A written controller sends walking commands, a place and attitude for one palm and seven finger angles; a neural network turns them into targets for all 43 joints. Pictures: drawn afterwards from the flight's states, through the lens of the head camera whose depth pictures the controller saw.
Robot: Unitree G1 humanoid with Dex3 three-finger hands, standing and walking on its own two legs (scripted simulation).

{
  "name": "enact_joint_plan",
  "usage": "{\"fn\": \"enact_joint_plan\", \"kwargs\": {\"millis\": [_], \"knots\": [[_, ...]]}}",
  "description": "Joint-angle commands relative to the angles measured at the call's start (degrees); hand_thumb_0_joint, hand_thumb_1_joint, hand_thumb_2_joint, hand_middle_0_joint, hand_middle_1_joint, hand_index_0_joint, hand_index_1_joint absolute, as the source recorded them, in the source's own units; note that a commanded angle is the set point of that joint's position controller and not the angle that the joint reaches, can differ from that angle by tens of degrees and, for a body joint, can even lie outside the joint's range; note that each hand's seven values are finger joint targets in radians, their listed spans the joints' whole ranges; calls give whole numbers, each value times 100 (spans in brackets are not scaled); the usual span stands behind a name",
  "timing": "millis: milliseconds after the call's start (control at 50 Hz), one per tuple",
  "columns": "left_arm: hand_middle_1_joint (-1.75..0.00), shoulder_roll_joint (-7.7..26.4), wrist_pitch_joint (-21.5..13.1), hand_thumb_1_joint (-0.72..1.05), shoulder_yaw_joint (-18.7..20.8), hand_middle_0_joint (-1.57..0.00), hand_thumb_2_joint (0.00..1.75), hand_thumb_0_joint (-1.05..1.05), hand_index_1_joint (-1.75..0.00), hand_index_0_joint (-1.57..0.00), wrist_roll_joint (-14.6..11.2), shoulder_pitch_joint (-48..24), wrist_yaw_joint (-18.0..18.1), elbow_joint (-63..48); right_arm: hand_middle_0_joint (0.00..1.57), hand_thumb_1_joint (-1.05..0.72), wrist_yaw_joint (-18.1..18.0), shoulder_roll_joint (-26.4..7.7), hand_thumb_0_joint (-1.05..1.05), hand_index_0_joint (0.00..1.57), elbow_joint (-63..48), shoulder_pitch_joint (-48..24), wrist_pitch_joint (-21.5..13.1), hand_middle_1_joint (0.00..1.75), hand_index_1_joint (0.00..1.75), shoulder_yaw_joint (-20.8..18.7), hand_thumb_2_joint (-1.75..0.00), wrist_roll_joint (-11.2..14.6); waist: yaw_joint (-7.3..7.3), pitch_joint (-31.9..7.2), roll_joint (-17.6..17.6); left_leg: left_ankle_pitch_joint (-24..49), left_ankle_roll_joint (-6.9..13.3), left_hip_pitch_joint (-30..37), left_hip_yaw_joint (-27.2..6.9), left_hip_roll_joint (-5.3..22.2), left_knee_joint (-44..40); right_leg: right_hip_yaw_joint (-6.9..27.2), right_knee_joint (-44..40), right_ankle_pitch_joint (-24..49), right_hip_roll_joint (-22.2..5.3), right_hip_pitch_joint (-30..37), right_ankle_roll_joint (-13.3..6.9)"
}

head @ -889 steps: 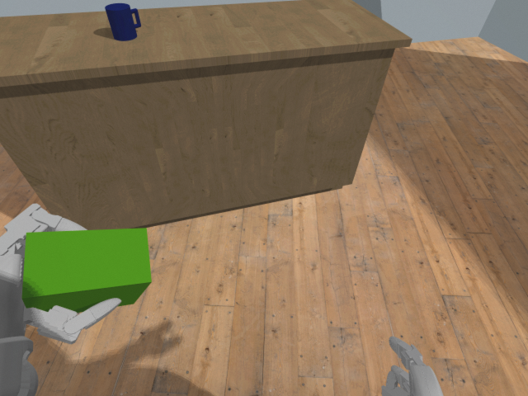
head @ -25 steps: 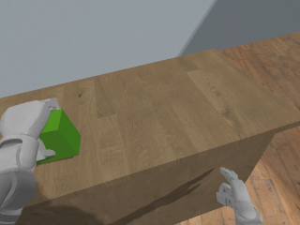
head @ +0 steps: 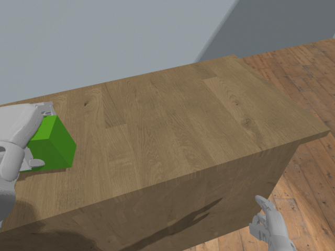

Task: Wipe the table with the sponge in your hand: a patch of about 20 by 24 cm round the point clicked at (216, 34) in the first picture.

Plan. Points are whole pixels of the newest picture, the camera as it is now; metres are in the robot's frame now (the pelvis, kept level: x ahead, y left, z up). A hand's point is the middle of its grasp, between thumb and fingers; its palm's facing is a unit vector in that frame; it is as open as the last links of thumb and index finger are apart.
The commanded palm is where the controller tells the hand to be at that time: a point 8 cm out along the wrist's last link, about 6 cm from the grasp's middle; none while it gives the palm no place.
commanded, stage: move the sponge above the wiping area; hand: left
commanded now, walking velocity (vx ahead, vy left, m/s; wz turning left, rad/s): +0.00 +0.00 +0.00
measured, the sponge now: (41, 149) +0.24 +0.34 +0.15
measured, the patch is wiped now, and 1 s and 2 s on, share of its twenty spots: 0.00 0.25 0.25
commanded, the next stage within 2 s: none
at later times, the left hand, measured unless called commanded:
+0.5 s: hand (25, 124) +0.25 +0.33 +0.22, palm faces +0.30 +0.01 -0.95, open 10.2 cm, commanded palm +0.19 +0.34 +0.26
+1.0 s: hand (16, 119) +0.25 +0.35 +0.23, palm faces +0.29 +0.00 -0.96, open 10.2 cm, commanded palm +0.18 +0.34 +0.26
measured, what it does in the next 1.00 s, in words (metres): stands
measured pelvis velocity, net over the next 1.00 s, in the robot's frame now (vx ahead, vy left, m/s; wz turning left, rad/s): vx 0.01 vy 0.03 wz -0.01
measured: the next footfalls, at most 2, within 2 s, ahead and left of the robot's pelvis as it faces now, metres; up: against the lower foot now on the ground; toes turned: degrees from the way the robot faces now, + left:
none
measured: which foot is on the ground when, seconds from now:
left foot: down 0.00-1.00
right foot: down 0.00-1.00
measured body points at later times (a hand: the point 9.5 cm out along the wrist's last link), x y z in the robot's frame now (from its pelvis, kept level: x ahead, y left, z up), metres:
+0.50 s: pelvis +0.01 +0.02 +0.00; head -0.02 -0.02 +0.45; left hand +0.23 +0.33 +0.27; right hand +0.27 -0.16 -0.07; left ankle +0.01 +0.12 -0.74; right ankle +0.04 -0.07 -0.74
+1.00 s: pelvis +0.01 +0.03 +0.01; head -0.01 -0.02 +0.45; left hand +0.23 +0.35 +0.28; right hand +0.27 -0.16 -0.07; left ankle +0.01 +0.12 -0.74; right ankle +0.04 -0.07 -0.74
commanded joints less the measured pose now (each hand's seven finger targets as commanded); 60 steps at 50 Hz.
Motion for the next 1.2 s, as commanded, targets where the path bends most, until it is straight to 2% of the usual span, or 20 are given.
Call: {"fn": "enact_joint_plan", "kwargs": {"millis": [0, 80, 160, 260, 300, 320, 380, 420, 540, 600, 660, 700, 720, 760, 800, 860, 900, 1020, 1080, 1180], "knots": [[-160, 1757, 586, 10, 1568, -120, 130, 0, -160, -120, -125, -1680, 616, -306, 20, -90, 129, -525, 0, 20, -1020, -1652, -295, 30, 30, -188, -90, 88, 189, -815, 113, 789, 29, -412, -303, 30, -331, 1195, -653, -123, -614, 370, -84], [-160, 1331, 990, 10, 1109, -120, 130, 0, -160, -120, -190, -754, 192, -60, 20, -90, 161, -674, 0, 20, -1118, -1407, -65, 30, 30, -228, -90, 97, 33, -792, -706, 602, 86, -600, -171, 67, -351, 811, -619, 16, -663, 370, 180], [-160, 974, 1020, 10, 501, -120, 130, 0, -160, -120, -102, -1015, -140, -466, 20, -90, 131, -638, 0, 20, -1275, -1504, -95, 30, 30, -152, -90, 165, -130, -1007, -533, 342, 162, -484, -202, 73, -391, 627, -567, -169, -650, 264, 222], [-160, 1566, 467, 10, 600, -120, 130, 0, -160, -120, 414, -2137, -60, -1926, 20, -90, 6, -472, 0, 20, -1351, -1548, -342, 30, 30, -87, -90, 5, -46, -1741, 216, 663, 211, 99, -423, -8, -466, 708, -410, -106, -576, 517, 47], [-160, 2131, 252, 10, 1179, -120, 130, 0, -160, -120, 620, -2410, 252, -2371, 20, -90, -39, -405, 0, 20, -1325, -1675, -491, 30, 30, -25, -90, -20, 109, -1770, 475, 757, 205, 233, -521, -3, -531, 1044, -419, -164, -443, 537, -117], [-160, 2072, 186, 10, 1272, -120, 130, 0, -160, -120, 635, -2304, 422, -2175, 20, -90, -58, -402, 0, 20, -1199, -1357, -472, 30, 30, -88, -90, -132, 142, -1825, 393, 955, 175, 157, -500, 15, -571, 804, -349, 37, -482, 739, -125], [-160, 1659, 423, 10, 1325, -120, 130, 0, -160, -120, 367, -2060, 745, -1335, 20, -90, 78, -401, 0, 20, -990, -1448, -297, 30, 30, -143, -90, -28, 178, -1114, 183, 1122, 2, -46, -498, 78, -640, 873, -575, 175, -493, 575, -114], [-160, 1515, 751, 10, 1386, -120, 130, 0, -160, -120, 100, -1934, 852, -1121, 20, -90, 170, -470, 0, 20, -960, -1517, -215, 30, 30, -191, -90, 8, 247, -1133, 184, 1275, -24, -112, -398, 102, -622, 894, -574, 386, -500, 684, -134], [-160, 761, 1423, 10, 859, -120, 130, 0, -160, -120, -245, -167, 227, -1010, 20, -90, 296, -556, 0, 20, -1271, -1578, 141, 30, 30, -118, -90, 148, 115, -858, -486, 1198, 17, -312, -208, 130, -634, 462, -591, 739, -496, 538, 117], [-160, 466, 1525, 10, 491, -120, 130, 0, -160, -120, -268, -74, 16, -1423, 20, -90, 304, -470, 0, 20, -1470, -1947, 42, 30, 30, -17, -90, 262, 20, -995, -346, 912, 107, -249, -206, 154, -602, 513, -598, 424, -455, 348, 115], [-160, 912, 1354, 10, 559, -120, 130, 0, -160, -120, -68, -521, 2, -1988, 20, -90, 207, -564, 0, 20, -1422, -1670, -17, 30, 30, -81, -90, 147, -37, -1337, -166, 840, 151, -135, -320, 120, -619, 410, -481, 366, -489, 514, 145], [-160, 1398, 1154, 10, 633, -120, 130, 0, -160, -120, 316, -1632, 117, -3046, 20, -90, 127, -421, 0, 20, -1569, -2007, -222, 30, 30, 26, -90, 100, 20, -1820, 346, 926, 206, 161, -428, 73, -590, 778, -364, 218, -395, 663, 1], [-160, 1794, 1003, 10, 855, -120, 130, 0, -160, -120, 533, -2009, 234, -3165, 20, -90, 71, -499, 0, 20, -1466, -1631, -261, 30, 30, -57, -90, -39, 76, -2130, 627, 1177, 231, 223, -477, 42, -580, 630, -264, 342, -417, 899, -23], [-160, 1716, 800, 10, 858, -120, 130, 0, -160, -120, 833, -1944, 426, -2755, 20, -90, 46, -449, 0, 20, -1244, -1501, -289, 30, 30, -57, -90, -110, 96, -1820, 666, 1394, 132, 220, -589, 88, -699, 634, -309, 377, -345, 843, -88], [-160, 1785, 839, 10, 1102, -120, 130, 0, -160, -120, 770, -1980, 544, -2340, 20, -90, 60, -411, 0, 20, -1210, -1752, -339, 30, 30, -16, -90, 7, 184, -1443, 485, 1369, 114, 178, -644, 77, -733, 949, -450, 303, -265, 697, -216], [-160, 1295, 1130, 10, 869, -120, 130, 0, -160, -120, 421, -1925, 577, -1317, 20, -90, 155, -466, 0, 20, -944, -1592, -138, 30, 30, -93, -90, 25, 148, -960, 120, 1496, -34, -6, -507, 78, -775, 698, -634, 505, -400, 589, -115], [-160, 1291, 1338, 10, 1063, -120, 130, 0, -160, -120, 148, -1456, 486, -1304, 20, -90, 198, -431, 0, 20, -1087, -1931, -116, 30, 30, -66, -90, 132, 272, -937, -82, 1506, -9, -63, -477, 86, -743, 861, -626, 614, -369, 611, -151], [-160, 554, 1681, 10, 625, -120, 130, 0, -160, -120, -206, 304, -61, -1670, 20, -90, 354, -519, 0, 20, -1378, -1678, 106, 30, 30, -65, -90, 148, 131, -1139, -406, 1488, 86, -254, -233, 150, -591, 368, -467, 1082, -477, 715, 96], [-160, 1010, 1616, 10, 852, -120, 130, 0, -160, -120, -82, 96, -90, -1977, 20, -90, 310, -568, 0, 20, -1413, -1661, 116, 30, 30, -68, -90, 151, 47, -1174, -548, 1148, 157, -277, -235, 123, -531, 453, -454, 706, -470, 577, 165], [-160, 1805, 1171, 10, 1031, -120, 130, 0, -160, -120, 639, -1452, 223, -2775, 20, -90, 178, -474, 0, 20, -1363, -1623, -103, 30, 30, -39, -90, -26, 132, -1758, 460, 1508, 187, 127, -406, -25, -471, 742, -360, 519, -442, 751, -22]]}}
